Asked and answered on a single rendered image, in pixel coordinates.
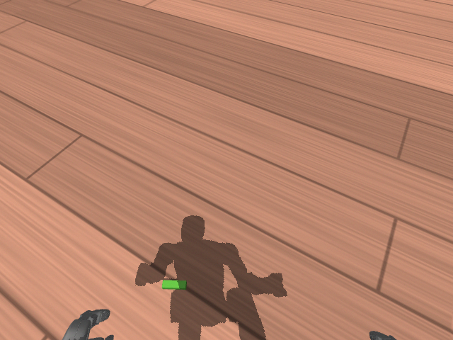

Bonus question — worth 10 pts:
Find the left robot hand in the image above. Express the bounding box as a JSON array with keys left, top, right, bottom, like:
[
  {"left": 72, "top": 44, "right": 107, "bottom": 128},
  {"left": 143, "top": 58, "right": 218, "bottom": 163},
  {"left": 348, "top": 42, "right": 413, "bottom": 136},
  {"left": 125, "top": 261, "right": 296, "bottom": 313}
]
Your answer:
[{"left": 62, "top": 309, "right": 114, "bottom": 340}]

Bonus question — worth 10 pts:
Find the small box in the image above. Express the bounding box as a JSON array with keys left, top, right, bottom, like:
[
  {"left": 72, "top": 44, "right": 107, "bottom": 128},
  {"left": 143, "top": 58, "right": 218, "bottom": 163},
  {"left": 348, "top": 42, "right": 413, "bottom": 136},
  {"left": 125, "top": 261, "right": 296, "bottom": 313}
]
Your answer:
[{"left": 162, "top": 280, "right": 187, "bottom": 290}]

